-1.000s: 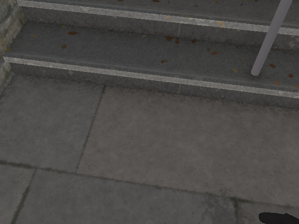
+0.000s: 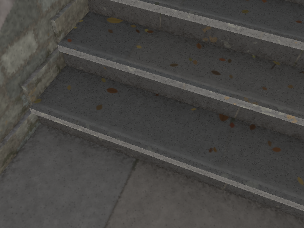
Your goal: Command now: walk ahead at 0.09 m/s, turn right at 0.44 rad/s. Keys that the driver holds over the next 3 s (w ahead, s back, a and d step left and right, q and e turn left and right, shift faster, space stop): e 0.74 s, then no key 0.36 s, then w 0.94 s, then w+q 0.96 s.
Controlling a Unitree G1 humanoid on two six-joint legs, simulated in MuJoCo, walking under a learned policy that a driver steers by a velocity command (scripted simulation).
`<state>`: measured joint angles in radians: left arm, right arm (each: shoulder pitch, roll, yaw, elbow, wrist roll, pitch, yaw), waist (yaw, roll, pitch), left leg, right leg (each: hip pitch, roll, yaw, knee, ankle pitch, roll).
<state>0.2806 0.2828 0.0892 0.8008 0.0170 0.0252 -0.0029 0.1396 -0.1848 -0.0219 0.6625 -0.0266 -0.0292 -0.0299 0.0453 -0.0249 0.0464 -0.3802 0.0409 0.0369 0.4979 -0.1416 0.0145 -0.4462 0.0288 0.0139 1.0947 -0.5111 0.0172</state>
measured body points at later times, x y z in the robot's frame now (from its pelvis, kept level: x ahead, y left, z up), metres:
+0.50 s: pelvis +0.00 -0.04 +0.01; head +0.02 -0.08 +0.46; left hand +0.22 +0.19 -0.06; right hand +0.09 -0.36 -0.10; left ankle +0.07 +0.13 -0.65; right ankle +0.00 -0.11 -0.74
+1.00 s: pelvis +0.01 -0.01 +0.01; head +0.05 -0.01 +0.45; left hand +0.29 +0.16 -0.10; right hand +0.00 -0.31 -0.09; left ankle +0.08 +0.09 -0.74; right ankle -0.08 -0.13 -0.67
